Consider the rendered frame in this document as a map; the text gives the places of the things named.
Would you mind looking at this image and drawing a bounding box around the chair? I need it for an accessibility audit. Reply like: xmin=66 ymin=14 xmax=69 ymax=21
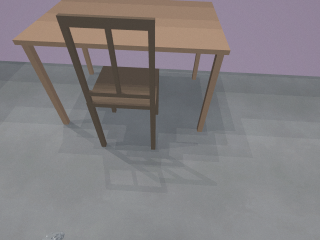
xmin=56 ymin=13 xmax=159 ymax=150

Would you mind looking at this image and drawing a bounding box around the table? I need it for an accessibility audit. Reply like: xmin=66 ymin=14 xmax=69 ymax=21
xmin=12 ymin=0 xmax=231 ymax=132

